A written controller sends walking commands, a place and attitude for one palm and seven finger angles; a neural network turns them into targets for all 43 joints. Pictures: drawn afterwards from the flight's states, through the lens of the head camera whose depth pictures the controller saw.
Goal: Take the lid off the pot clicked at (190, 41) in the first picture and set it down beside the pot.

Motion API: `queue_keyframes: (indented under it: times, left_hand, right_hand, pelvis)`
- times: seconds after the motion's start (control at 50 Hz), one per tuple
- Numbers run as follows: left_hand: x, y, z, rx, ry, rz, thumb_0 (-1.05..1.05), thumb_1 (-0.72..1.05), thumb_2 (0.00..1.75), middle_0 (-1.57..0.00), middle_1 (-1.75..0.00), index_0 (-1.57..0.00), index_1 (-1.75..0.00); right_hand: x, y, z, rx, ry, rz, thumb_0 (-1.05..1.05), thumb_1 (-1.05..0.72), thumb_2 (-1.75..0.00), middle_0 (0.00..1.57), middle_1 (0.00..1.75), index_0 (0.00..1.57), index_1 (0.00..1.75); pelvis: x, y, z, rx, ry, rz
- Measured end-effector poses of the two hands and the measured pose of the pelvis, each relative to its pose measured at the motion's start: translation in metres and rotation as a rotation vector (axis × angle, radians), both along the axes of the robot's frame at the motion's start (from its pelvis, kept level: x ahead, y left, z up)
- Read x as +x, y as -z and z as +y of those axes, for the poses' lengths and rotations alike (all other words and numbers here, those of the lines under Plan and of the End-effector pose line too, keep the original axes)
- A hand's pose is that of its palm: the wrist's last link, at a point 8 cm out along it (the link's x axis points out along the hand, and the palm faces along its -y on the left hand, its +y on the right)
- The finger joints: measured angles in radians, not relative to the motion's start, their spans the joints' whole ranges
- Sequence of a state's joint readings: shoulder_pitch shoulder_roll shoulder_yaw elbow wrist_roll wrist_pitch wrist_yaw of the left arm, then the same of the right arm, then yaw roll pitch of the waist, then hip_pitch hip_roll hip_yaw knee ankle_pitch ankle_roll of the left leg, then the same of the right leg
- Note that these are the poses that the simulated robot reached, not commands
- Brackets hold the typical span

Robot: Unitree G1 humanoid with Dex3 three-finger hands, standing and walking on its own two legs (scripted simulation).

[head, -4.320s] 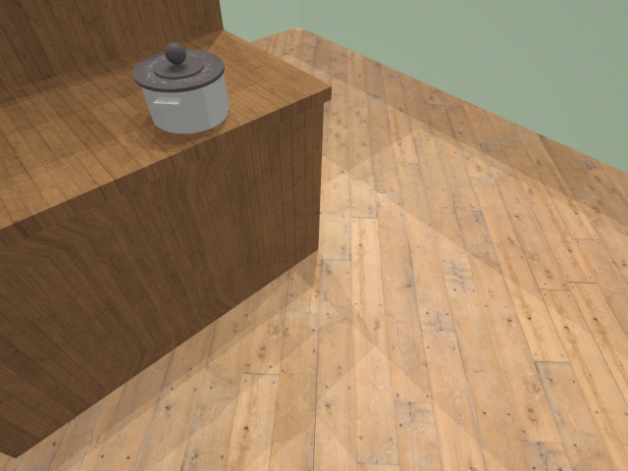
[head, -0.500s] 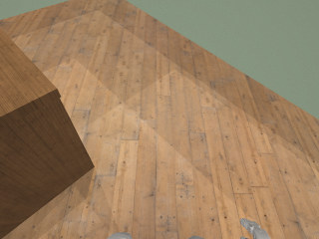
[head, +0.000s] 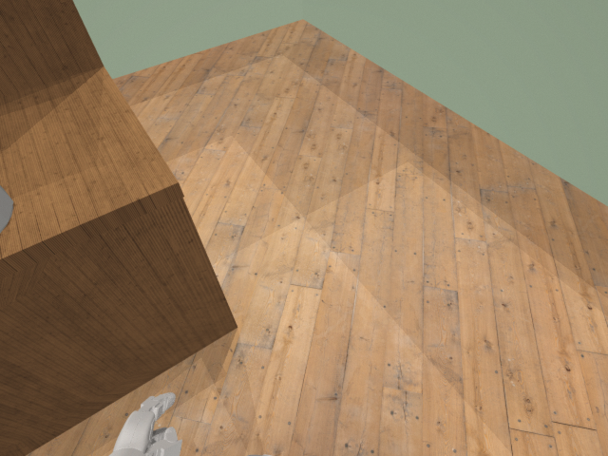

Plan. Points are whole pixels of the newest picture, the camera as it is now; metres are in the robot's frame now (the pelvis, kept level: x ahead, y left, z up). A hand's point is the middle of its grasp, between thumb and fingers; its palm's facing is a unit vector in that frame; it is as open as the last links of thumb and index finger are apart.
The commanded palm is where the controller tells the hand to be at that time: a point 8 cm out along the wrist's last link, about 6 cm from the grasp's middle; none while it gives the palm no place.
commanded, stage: turn to face it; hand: left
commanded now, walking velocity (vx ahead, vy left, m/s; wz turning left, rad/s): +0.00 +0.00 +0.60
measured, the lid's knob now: out of the picture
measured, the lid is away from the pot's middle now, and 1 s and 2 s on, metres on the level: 0.00 0.00 0.00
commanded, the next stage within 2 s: take the last steps up to it in 1.00 s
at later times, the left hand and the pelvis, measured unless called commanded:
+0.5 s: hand out of the picture -0.06 +0.27 -0.18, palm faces +0.37 -0.90 -0.25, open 7.4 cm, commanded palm none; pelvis -0.01 +0.05 +0.00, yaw +19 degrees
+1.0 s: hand out of the picture +0.02 +0.26 -0.14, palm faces +0.49 -0.83 -0.27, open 7.4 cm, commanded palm none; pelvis +0.01 +0.03 +0.00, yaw +29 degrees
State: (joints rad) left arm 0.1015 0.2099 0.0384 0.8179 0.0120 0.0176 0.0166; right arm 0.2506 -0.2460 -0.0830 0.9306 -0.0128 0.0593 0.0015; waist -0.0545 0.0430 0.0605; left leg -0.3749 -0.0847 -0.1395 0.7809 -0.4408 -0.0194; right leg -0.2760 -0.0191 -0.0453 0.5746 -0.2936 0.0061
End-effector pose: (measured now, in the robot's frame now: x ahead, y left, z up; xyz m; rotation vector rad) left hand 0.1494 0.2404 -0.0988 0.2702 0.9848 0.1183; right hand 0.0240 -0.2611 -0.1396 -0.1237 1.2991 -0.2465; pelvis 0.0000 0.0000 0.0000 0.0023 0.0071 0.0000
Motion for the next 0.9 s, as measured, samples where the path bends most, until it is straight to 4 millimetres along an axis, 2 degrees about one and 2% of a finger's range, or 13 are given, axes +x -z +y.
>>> queue_keyframes:
  times: [0.12,0.22,0.3,0.4,0.46,0.5,0.56,0.68,0.78,0.9]
  left_hand:
    - [-0.052,-0.004,0.001,0.003,-0.120,0.058,0.00,0.90,0.90,-0.20,-0.30,-0.20,-0.30]
    - [-0.103,0.007,0.009,-0.017,-0.223,0.135,0.00,0.90,0.90,-0.20,-0.30,-0.20,-0.30]
    - [-0.148,0.021,0.022,-0.043,-0.310,0.210,0.00,0.90,0.90,-0.20,-0.30,-0.20,-0.30]
    - [-0.203,0.050,0.050,-0.083,-0.427,0.292,0.00,0.90,0.90,-0.20,-0.30,-0.21,-0.30]
    - [-0.225,0.056,0.065,-0.092,-0.481,0.342,0.01,0.91,0.90,-0.20,-0.30,-0.20,-0.30]
    - [-0.229,0.052,0.072,-0.097,-0.505,0.345,0.01,0.91,0.90,-0.20,-0.30,-0.20,-0.30]
    - [-0.225,0.042,0.081,-0.107,-0.526,0.303,0.01,0.91,0.90,-0.19,-0.30,-0.20,-0.30]
    - [-0.210,0.028,0.092,-0.100,-0.552,0.212,0.01,0.91,0.90,-0.19,-0.30,-0.20,-0.30]
    - [-0.194,0.022,0.091,-0.087,-0.568,0.169,0.00,0.91,0.90,-0.19,-0.30,-0.20,-0.30]
    - [-0.171,0.013,0.076,-0.069,-0.571,0.127,0.00,0.91,0.90,-0.19,-0.30,-0.20,-0.30]
  right_hand:
    - [0.024,-0.005,-0.012,0.010,-0.099,0.013,0.01,-0.90,-0.90,0.20,0.30,0.20,0.30]
    - [0.056,-0.012,-0.004,-0.003,-0.197,0.009,0.01,-0.91,-0.90,0.19,0.30,0.19,0.30]
    - [0.092,-0.018,0.017,-0.024,-0.296,-0.023,0.01,-0.91,-0.90,0.19,0.30,0.19,0.30]
    - [0.141,-0.024,0.062,-0.065,-0.433,-0.122,0.01,-0.91,-0.90,0.19,0.30,0.19,0.30]
    - [0.157,-0.034,0.088,-0.072,-0.489,-0.176,0.01,-0.91,-0.90,0.19,0.30,0.19,0.30]
    - [0.160,-0.042,0.100,-0.077,-0.510,-0.191,0.00,-0.90,-0.90,0.19,0.30,0.20,0.30]
    - [0.159,-0.049,0.115,-0.075,-0.538,-0.183,0.00,-0.90,-0.90,0.20,0.30,0.20,0.30]
    - [0.149,-0.047,0.132,-0.042,-0.567,-0.148,0.00,-0.90,-0.90,0.20,0.30,0.20,0.30]
    - [0.135,-0.037,0.131,-0.014,-0.566,-0.099,0.00,-0.90,-0.90,0.20,0.30,0.20,0.30]
    - [0.118,-0.019,0.111,0.009,-0.553,-0.013,0.00,-0.90,-0.90,0.20,0.30,0.20,0.30]
  pelvis:
    - [-0.001,-0.008,-0.008,0.020,-0.096,-0.021]
    - [-0.003,-0.009,-0.005,0.025,-0.165,-0.022]
    - [-0.005,-0.006,0.006,0.016,-0.219,-0.016]
    - [-0.008,0.009,0.032,-0.010,-0.288,-0.005]
    - [-0.010,0.008,0.043,-0.011,-0.308,-0.006]
    - [-0.011,0.001,0.049,-0.025,-0.329,-0.007]
    - [-0.011,-0.008,0.056,-0.038,-0.361,-0.010]
    - [-0.010,-0.015,0.063,-0.036,-0.414,-0.013]
    - [-0.005,-0.015,0.060,-0.022,-0.455,-0.012]
    - [0.003,-0.012,0.046,-0.004,-0.493,-0.009]
